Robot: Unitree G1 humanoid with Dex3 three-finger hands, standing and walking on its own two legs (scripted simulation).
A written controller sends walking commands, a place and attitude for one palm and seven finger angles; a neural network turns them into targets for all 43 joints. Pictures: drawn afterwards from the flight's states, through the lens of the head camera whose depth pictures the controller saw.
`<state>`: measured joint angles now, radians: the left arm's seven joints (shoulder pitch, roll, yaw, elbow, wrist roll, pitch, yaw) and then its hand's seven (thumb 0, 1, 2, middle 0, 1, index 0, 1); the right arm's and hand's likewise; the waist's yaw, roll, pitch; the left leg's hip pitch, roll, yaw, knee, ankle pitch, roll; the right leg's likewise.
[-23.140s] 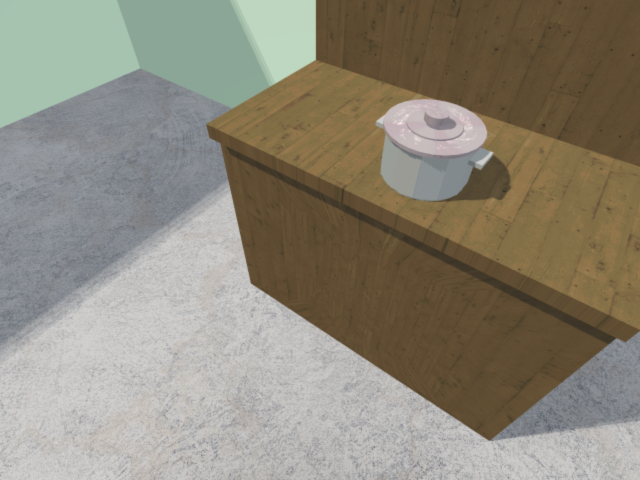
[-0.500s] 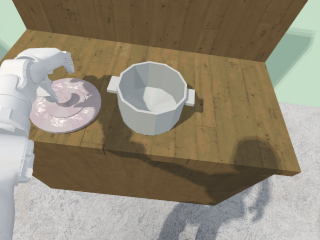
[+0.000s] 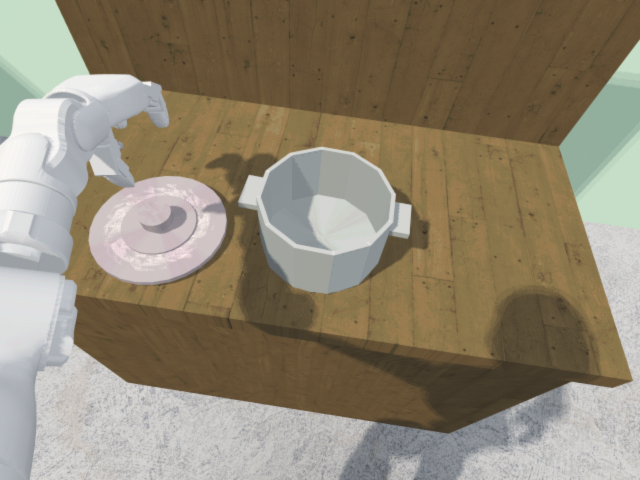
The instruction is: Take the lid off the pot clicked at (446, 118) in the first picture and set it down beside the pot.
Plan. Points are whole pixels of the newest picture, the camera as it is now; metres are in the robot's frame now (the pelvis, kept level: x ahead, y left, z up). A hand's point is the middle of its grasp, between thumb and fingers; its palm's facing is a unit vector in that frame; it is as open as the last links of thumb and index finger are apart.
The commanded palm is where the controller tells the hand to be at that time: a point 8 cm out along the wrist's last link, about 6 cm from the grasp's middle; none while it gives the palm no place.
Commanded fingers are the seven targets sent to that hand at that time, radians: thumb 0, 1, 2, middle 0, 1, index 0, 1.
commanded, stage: raise the empty hand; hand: left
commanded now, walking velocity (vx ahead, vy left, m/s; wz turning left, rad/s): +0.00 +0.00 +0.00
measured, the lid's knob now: (155, 216) +0.48 +0.24 -0.01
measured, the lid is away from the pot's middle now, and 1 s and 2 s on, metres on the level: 0.25 0.25 0.25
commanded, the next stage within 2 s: draw the hand back to the body in 0.28 s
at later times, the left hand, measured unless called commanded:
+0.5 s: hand (99, 126) +0.50 +0.27 +0.15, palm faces -0.30 -0.02 -0.95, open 11.0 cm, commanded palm +0.46 +0.23 +0.21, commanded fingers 0.00 -0.02 0.66 -0.35 -0.85 -0.35 -0.85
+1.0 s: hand (143, 119) +0.49 +0.21 +0.16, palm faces +0.00 -0.78 -0.62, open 11.0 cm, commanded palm +0.43 +0.26 +0.20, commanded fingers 0.00 0.03 0.67 -0.35 -0.82 -0.35 -0.82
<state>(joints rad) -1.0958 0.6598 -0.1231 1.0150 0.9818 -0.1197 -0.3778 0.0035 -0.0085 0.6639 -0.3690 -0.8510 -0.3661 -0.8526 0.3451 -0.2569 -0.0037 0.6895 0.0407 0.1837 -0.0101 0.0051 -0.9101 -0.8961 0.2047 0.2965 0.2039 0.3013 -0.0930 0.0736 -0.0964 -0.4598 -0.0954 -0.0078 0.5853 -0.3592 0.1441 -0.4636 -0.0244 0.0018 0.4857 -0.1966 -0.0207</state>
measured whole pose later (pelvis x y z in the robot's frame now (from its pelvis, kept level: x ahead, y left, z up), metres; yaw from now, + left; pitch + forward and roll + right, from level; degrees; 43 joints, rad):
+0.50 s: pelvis +0.03 +0.02 +0.01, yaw +4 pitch +14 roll -6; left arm -0.99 0.64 -0.14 0.68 0.93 -0.06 -0.46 0.00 -0.01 0.66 -0.37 -0.85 -0.37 -0.85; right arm 0.29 -0.25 -0.02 0.65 0.02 0.13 0.05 0.01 -0.91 -0.90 0.20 0.30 0.20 0.30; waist -0.05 0.08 -0.08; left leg -0.36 -0.14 -0.07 0.47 -0.32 0.15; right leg -0.41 -0.05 0.03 0.49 -0.19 -0.04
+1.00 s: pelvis +0.15 +0.07 -0.02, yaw +1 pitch +9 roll -6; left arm -0.18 0.53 0.09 -0.46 0.13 -0.06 -0.06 0.00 -0.01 0.66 -0.38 -0.85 -0.37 -0.85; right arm 0.27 -0.31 0.07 0.66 0.13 -0.06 0.02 0.00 -0.91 -0.90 0.20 0.30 0.31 0.37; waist -0.03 0.10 0.11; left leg -0.18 -0.21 0.01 0.66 -0.43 0.02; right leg -0.43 -0.03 -0.09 1.55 -0.45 -0.02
